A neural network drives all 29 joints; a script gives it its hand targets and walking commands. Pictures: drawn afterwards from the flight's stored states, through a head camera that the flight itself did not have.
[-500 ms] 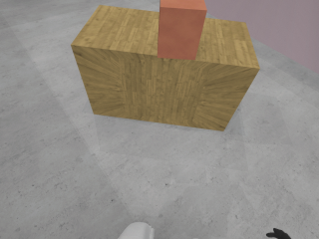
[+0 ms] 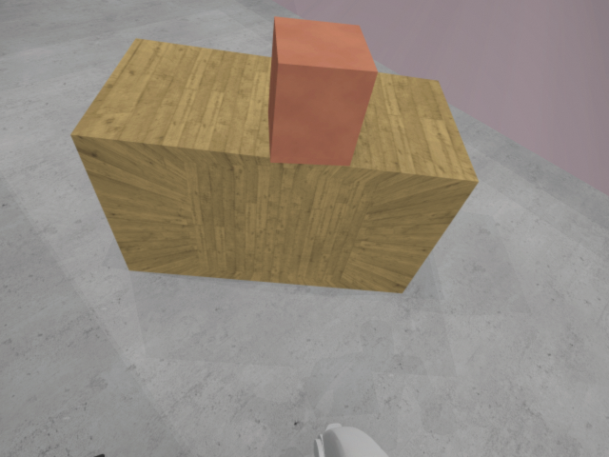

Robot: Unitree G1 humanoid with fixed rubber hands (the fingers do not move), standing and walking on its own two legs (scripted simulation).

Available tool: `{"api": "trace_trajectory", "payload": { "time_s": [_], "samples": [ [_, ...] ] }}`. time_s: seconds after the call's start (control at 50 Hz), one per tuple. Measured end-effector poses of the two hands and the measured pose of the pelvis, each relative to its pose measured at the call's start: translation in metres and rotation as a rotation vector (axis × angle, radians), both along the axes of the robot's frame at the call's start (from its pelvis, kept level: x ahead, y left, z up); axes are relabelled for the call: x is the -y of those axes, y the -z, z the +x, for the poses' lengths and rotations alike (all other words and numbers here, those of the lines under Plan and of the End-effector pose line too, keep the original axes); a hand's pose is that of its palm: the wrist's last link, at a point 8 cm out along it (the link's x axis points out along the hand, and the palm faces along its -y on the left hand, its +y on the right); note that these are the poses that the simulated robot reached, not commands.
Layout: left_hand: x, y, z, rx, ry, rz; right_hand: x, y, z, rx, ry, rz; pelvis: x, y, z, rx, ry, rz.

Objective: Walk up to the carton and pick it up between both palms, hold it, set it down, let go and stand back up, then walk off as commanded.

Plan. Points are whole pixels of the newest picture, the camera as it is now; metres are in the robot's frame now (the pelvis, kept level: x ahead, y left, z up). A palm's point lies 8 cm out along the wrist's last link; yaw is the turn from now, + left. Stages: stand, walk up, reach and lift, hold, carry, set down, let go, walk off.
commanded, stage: walk up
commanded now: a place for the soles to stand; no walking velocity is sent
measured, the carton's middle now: (314, 95) +0.89 -0.02 -0.02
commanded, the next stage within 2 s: none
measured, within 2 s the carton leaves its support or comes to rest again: neither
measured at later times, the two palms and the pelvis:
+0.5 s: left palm (124, 393) +0.25 +0.26 -0.15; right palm (503, 322) +0.35 -0.33 -0.07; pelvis +0.17 -0.04 -0.02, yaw -3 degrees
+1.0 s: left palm (164, 394) +0.23 +0.19 -0.09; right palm (537, 394) +0.26 -0.41 -0.15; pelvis +0.12 -0.12 -0.03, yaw -5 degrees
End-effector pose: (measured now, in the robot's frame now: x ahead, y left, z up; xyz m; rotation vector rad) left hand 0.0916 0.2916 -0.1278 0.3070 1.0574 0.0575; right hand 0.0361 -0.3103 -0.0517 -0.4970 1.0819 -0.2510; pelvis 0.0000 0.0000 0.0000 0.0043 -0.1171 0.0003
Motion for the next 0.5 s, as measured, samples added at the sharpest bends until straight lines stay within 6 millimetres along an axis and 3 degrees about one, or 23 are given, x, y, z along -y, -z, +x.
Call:
{"api": "trace_trajectory", "payload": {
  "time_s": [0.08,0.14,0.26,0.38,0.44,0.5],
  "samples": [
    [0.019,0.003,0.059,0.007,0.039,0.004,0.017,0.020,0.029,-0.053,0.024,0.026,0.018,0.010,0.039,-0.050,0.006,0.013],
    [0.029,0.002,0.085,-0.011,0.062,0.019,0.025,0.030,0.065,-0.048,0.026,0.045,0.030,0.012,0.064,-0.066,0.037,-0.022],
    [0.032,0.002,0.098,-0.045,-0.022,0.053,0.031,0.023,0.175,0.084,-0.061,0.036,0.041,0.010,0.110,-0.096,0.047,-0.026],
    [0.027,0.012,0.106,-0.103,-0.057,0.073,0.017,0.017,0.288,0.222,-0.149,0.040,0.040,0.017,0.152,-0.112,0.056,-0.048],
    [0.026,0.020,0.131,-0.101,-0.063,0.062,0.015,0.020,0.313,0.238,-0.145,0.038,0.038,0.022,0.167,-0.078,0.058,-0.044],
    [0.031,0.018,0.154,-0.096,-0.050,0.063,0.023,0.018,0.314,0.205,-0.114,0.029,0.041,0.018,0.175,-0.053,0.058,-0.041]
  ]
}}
